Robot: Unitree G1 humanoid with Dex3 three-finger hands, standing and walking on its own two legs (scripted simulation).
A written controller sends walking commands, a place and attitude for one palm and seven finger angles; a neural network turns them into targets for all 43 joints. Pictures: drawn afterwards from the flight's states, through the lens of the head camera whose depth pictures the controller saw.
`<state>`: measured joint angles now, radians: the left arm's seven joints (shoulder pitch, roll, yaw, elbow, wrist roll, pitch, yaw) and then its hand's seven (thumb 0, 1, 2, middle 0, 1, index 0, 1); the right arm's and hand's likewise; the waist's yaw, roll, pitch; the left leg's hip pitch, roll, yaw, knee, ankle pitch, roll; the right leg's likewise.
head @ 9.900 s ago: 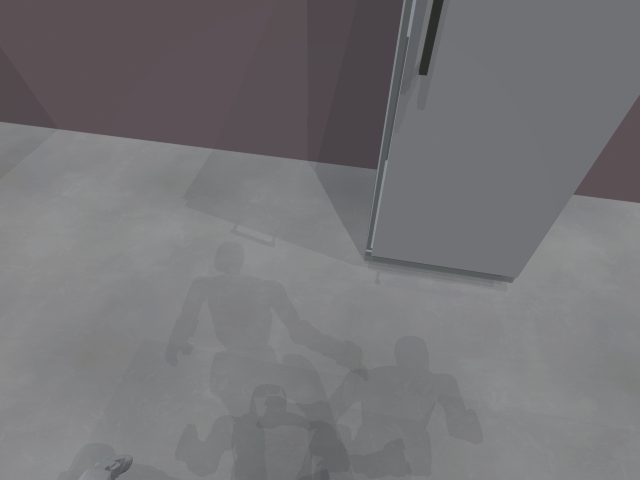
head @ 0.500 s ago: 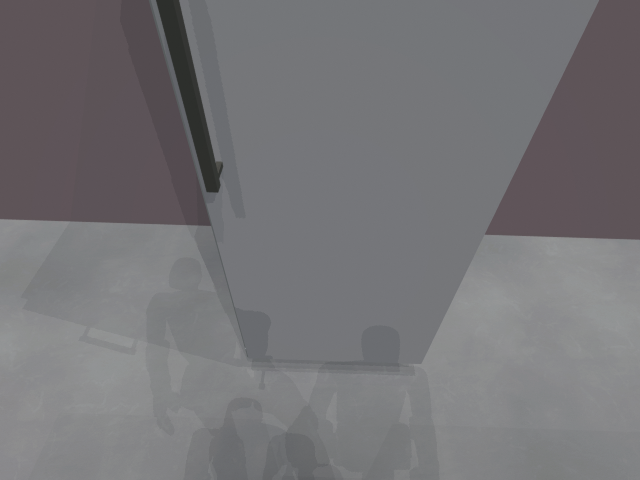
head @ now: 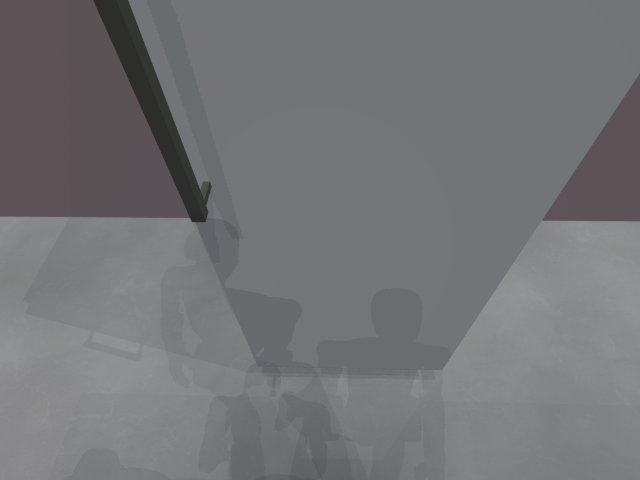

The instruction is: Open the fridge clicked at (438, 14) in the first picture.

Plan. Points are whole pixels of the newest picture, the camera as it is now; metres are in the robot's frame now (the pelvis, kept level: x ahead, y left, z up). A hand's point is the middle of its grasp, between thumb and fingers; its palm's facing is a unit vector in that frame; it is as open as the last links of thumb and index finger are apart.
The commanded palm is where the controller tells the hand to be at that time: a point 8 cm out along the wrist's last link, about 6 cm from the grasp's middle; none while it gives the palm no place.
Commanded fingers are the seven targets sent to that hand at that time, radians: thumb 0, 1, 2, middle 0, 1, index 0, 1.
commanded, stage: come to a stop and stand still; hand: left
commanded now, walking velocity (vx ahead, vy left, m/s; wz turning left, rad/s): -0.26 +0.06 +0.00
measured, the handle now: (158, 87) +0.45 +0.19 +0.25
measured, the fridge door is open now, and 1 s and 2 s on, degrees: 0 0 0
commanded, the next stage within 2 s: look again from close up in 1.54 s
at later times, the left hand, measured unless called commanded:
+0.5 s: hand out of the picture +0.00 +0.18 -0.16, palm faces +0.02 -0.97 -0.23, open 7.3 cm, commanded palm none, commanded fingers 0.00 0.90 0.90 -0.20 -0.30 -0.20 -0.30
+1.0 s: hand out of the picture -0.03 +0.16 -0.17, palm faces -0.04 -0.99 -0.14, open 7.3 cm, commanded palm none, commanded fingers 0.00 0.90 0.90 -0.20 -0.30 -0.20 -0.30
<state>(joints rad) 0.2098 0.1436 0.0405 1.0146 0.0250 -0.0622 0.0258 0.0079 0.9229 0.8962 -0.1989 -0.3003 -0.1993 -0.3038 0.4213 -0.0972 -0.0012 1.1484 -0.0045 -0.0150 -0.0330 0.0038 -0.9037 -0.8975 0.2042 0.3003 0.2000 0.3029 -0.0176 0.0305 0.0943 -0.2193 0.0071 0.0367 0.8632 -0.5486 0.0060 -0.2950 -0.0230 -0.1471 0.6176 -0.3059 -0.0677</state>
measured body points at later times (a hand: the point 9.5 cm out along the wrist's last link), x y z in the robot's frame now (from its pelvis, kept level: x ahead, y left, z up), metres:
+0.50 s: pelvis -0.02 +0.00 +0.00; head +0.01 -0.01 +0.45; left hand +0.00 +0.23 -0.15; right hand +0.07 -0.21 -0.15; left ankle +0.05 +0.13 -0.73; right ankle -0.05 -0.10 -0.73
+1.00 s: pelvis -0.02 +0.01 +0.01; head +0.00 +0.02 +0.46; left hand -0.03 +0.21 -0.16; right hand -0.07 -0.20 -0.15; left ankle +0.05 +0.13 -0.73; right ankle -0.05 -0.10 -0.73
